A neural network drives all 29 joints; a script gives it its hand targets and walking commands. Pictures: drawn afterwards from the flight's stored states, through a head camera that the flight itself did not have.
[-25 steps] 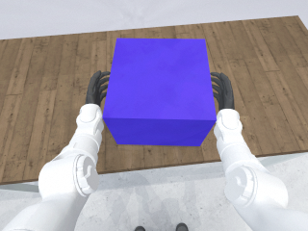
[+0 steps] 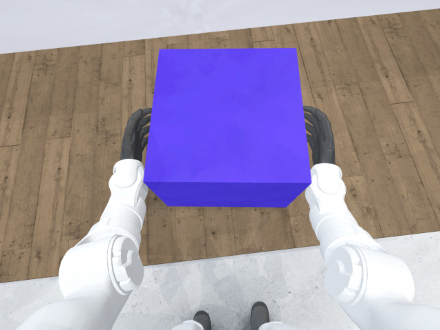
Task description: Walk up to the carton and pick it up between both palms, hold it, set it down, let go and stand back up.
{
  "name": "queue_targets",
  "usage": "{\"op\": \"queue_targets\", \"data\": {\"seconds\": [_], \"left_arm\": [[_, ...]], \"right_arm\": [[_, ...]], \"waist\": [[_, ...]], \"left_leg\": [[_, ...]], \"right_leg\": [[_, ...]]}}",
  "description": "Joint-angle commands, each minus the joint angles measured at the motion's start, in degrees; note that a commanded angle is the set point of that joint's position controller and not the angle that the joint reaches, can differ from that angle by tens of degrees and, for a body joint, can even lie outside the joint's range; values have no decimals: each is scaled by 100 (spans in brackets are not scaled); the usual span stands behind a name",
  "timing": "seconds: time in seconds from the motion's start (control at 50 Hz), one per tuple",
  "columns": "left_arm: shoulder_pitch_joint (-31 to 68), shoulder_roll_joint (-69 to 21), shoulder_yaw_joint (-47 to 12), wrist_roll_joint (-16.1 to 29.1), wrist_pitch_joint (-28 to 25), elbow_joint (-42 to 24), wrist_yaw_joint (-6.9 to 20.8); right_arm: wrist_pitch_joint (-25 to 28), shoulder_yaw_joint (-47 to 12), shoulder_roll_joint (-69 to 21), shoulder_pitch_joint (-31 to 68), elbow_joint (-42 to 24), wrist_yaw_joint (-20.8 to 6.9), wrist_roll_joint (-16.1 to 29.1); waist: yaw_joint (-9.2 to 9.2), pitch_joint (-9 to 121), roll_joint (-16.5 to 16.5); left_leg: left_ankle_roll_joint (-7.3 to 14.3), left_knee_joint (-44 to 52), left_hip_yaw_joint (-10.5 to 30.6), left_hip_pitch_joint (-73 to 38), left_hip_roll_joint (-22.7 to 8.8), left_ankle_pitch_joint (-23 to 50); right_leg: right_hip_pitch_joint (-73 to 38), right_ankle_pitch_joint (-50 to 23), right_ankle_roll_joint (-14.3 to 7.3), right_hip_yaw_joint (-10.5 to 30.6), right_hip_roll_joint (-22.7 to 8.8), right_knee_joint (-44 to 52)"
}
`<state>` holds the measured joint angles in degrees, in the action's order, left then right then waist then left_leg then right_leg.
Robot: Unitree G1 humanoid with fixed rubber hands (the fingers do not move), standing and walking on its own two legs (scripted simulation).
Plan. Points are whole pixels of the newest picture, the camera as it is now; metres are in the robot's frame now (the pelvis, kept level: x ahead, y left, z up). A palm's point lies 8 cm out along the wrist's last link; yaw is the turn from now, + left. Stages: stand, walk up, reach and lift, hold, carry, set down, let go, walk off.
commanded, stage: set down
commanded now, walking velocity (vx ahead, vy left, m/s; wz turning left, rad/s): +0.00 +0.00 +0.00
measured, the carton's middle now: (226, 133) +0.47 +0.01 -0.06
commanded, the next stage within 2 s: none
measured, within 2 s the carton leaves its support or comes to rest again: rests again in 0.98 s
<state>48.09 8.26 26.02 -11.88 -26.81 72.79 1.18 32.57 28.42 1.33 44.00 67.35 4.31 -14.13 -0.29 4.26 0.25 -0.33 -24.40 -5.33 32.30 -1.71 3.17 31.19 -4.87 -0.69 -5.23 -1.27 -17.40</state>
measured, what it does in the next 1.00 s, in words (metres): walks ahead: left foot 0.04 m higher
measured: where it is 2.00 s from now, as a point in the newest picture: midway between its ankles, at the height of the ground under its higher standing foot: (230, 298)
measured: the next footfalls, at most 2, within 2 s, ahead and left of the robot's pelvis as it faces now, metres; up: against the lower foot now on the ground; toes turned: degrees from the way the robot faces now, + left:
left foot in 0.10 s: +0.02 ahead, +0.15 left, +0.04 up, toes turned +0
right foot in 1.10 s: +0.16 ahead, -0.13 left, +0.00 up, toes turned +4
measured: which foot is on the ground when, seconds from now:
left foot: down 0.00-0.00, up 0.02-0.08, down 0.10-1.00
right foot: down 0.00-1.00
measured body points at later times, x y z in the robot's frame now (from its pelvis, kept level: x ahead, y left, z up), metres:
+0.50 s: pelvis +0.10 -0.01 -0.04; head +0.24 -0.04 +0.39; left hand +0.47 +0.19 -0.08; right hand +0.47 -0.16 -0.09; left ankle +0.00 +0.14 -0.77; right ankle -0.09 -0.11 -0.76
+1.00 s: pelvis +0.23 -0.03 -0.01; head +0.50 -0.06 +0.34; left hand +0.46 +0.19 -0.09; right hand +0.48 -0.18 -0.11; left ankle +0.03 +0.11 -0.73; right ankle -0.04 -0.12 -0.71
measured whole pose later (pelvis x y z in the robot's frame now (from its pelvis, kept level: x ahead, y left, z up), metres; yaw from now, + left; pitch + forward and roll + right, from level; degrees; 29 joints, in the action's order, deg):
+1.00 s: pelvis +0.23 -0.03 -0.01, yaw +2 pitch +42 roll +2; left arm -12.3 5.7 8.0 -0.5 -25.2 8.7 5.7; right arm 56.7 -7.4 5.8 -0.2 32.0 13.8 -2.6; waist 0.8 5.5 -2.6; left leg 6.0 6.0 -4.1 28.9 -1.3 21.7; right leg 29.5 -5.5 10.2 -2.3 0.3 -10.5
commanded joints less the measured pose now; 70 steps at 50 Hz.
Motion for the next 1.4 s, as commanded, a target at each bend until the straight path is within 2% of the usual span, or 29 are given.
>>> {"op": "queue_targets", "data": {"seconds": [0.0,0.06,0.12,0.14,0.18,0.24,0.32,0.44,0.5,0.56,0.6,0.68,0.74,0.78,0.84,0.9,0.94,0.96,0.98,1.02,1.06,1.1,1.14,1.18,1.22,1.24,1.26,1.32,1.38], "left_arm": [[2571,-3191,-1092,-297,-455,-962,481],[2006,-2556,-1029,-730,-266,-181,408],[864,-2818,-1309,-652,32,236,561],[582,-3261,-1264,-525,103,399,506],[369,-3359,-798,-892,178,502,497],[284,-2732,-1004,-134,-584,-839,636],[1074,-2843,-1087,-697,-559,-653,563],[-816,-3139,-1153,-571,-228,-166,678],[-1294,-3239,-977,-301,-54,-482,763],[-1619,-3845,-1668,-353,-435,-2116,613],[-2215,-3460,-1569,-563,-591,-1964,713],[-3171,-1840,-630,-366,-1018,-2685,992],[-3198,-2341,-1489,-241,-176,-4370,598],[-3830,-2777,-1915,-375,53,-4581,486],[-5009,-1720,-1778,92,-25,-4768,720],[-4664,1100,-1183,852,450,-5492,334],[-5398,915,-1860,1496,897,-7342,95],[-5612,40,-2270,1434,1230,-7908,-40],[-6833,-772,-2330,1314,1260,-8143,-40],[-7374,-25,-1688,1116,998,-7551,167],[-7270,292,-1408,1381,441,-6458,258],[-8270,1163,-1444,1468,-175,-5183,604],[-7561,1208,-1688,1659,116,-5222,730],[-7368,858,-1941,1735,261,-6347,530],[-7917,-45,-2348,1544,761,-7039,401],[-7920,204,-1913,1164,789,-6838,455],[-6401,1162,-1340,1382,660,-6445,473],[-5957,2189,-1410,1817,80,-6169,524],[-5606,1867,-1462,1893,409,-6523,538]], "right_arm": [[-98,-1441,-3893,2300,-1021,-666,-1401],[-301,-1112,-3263,1232,-463,-658,-1694],[-191,-1838,-2953,817,766,-606,-727],[-43,-1810,-3019,457,1759,-572,-779],[110,-1743,-3351,756,2033,-635,-771],[596,-2489,-3647,540,-671,-369,-808],[377,-1956,-3498,621,-592,-501,-1693],[623,-2452,-3082,-509,1585,-298,-784],[1222,-2477,-3333,-411,1049,-42,-832],[1828,-2994,-3534,-848,584,-89,-884],[1632,-3247,-3133,-1368,188,-223,-979],[2257,-3903,-2636,-3026,-1642,405,-1191],[2201,-3626,-1992,-2685,-1267,215,-351],[2111,-3448,-2046,-2700,-864,16,-63],[2314,-3848,-1765,-3663,-2309,661,-33],[2050,-3629,372,-3436,-3877,1035,638],[1725,-4137,640,-4541,-4063,888,1438],[1623,-3745,968,-4741,-3188,735,1467],[1500,-3570,1107,-5422,-2573,485,1711],[1278,-3693,1130,-5652,-3284,298,2059],[1726,-3763,1136,-5175,-3288,170,1865],[1814,-3839,425,-6479,-4300,338,1182],[1822,-3668,739,-6233,-4387,451,1339],[1578,-3509,573,-6849,-3863,190,1829],[1608,-3080,1144,-6963,-2932,-36,2116],[1286,-3053,1102,-6777,-3048,-99,2470],[1121,-3230,1385,-5091,-3779,-35,2698],[955,-3959,1458,-4728,-5581,-10,2802],[635,-3743,1371,-5058,-5078,1,2932]], "waist": [[-33,3882,483],[-87,2355,-138],[-73,1567,-568],[-205,714,-1352],[403,1179,-745],[129,3750,1033],[54,2925,191],[86,529,-779],[10,1027,272],[214,3501,-493],[400,4569,120],[-189,3217,929],[40,2062,-469],[461,1658,-875],[153,1535,-16],[-439,2338,1909],[-506,2529,1106],[-569,2405,-620],[132,2850,-1847],[913,3872,-673],[467,3023,-17],[17,3244,3262],[-427,3011,2870],[-434,3468,973],[-33,2949,-1758],[640,3665,-1351],[972,4110,-978],[492,4026,183],[175,3387,35]], "left_leg": [[450,941,177,1202,123,-1624],[243,891,173,-132,-64,-1382],[-58,-621,583,-3031,-289,5366],[140,-903,801,-4136,-669,6705],[269,-1002,639,-3512,-718,5406],[422,588,219,1269,161,308],[262,893,228,-756,-101,-845],[0,-438,577,-3255,-432,4752],[462,525,433,-108,-101,2031],[504,-273,803,-4395,-744,6641],[-62,-380,287,-3315,-663,4643],[325,2050,199,-490,-25,658],[218,1900,313,-3173,-470,4914],[-157,854,351,-4533,-974,6913],[-335,1299,-120,-3239,-366,3506],[614,3349,-281,1291,358,-760],[1030,3517,303,-1155,-108,2332],[918,2305,945,-5014,-748,6848],[462,221,1470,-8877,-1657,11655],[-603,31,674,-6079,-1304,7005],[-790,863,363,-2268,-569,3135],[30,2588,-437,4275,275,-2600],[560,3689,-99,3663,162,-2080],[490,2114,325,184,97,3421],[230,-416,1465,-6165,-1204,10365],[-146,-1183,1445,-6732,-1448,9642],[-628,-912,838,-4714,-797,4880],[-487,520,429,12,54,574],[-230,1149,466,570,87,238]], "right_leg": [[-3458,-926,173,547,-624,-613],[-1757,442,-56,195,-400,8],[-534,-3797,251,0,52,-830],[2631,-2462,243,-314,-152,-653],[2035,-1119,-235,-77,-93,744],[-4489,-5811,371,923,-740,-1231],[-1112,34,96,178,-412,107],[1624,-3599,122,-52,-277,-112],[-1073,-6004,354,515,-813,-832],[2071,-2329,405,-222,-16,61],[-229,-1373,-342,165,119,970],[-2880,-6445,443,434,-904,-135],[-37,-3145,657,-332,-127,407],[1579,-147,-85,-286,218,1917],[435,-4254,-69,97,-247,1989],[-4799,-9773,1151,801,-1038,-320],[-2043,-6779,1631,252,-873,-1211],[2801,-2563,1387,-416,-423,-628],[6535,2131,474,-759,321,1422],[1902,601,-700,378,128,2964],[-148,-6309,-500,397,-331,1096],[-6623,-12693,468,1436,-1422,-976],[-6513,-10818,1059,1189,-1522,-897],[-3236,-8179,1328,589,-673,-1544],[4471,-800,570,-235,96,523],[3699,1010,-239,338,178,2140],[1565,-744,-613,637,-20,2139],[-3627,-7715,376,1084,-516,-1042],[-4400,-6889,715,988,-575,-1362]]}}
